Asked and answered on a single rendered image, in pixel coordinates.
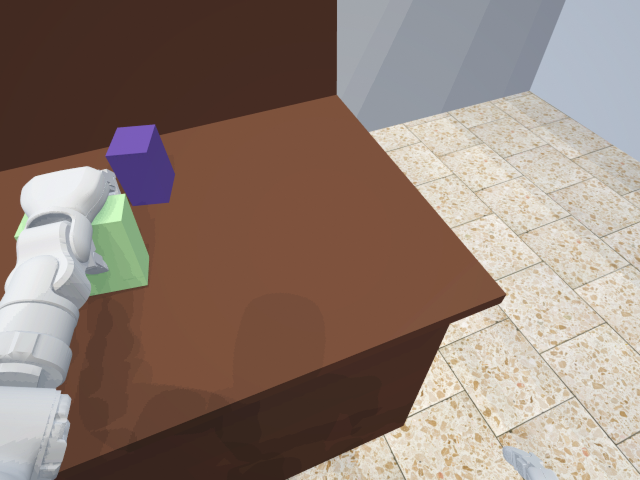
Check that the left robot forearm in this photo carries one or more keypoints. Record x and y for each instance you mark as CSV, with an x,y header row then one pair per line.
x,y
43,294

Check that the robot right hand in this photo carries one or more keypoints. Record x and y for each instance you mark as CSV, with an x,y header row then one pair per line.
x,y
528,465

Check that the table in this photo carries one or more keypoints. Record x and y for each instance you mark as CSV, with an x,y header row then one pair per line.
x,y
299,284

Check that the sponge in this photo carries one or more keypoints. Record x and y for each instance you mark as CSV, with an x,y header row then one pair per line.
x,y
118,240

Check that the robot left hand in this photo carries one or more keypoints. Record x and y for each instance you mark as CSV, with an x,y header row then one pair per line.
x,y
83,189

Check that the robot left upper arm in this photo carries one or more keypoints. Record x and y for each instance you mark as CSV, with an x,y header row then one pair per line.
x,y
33,432

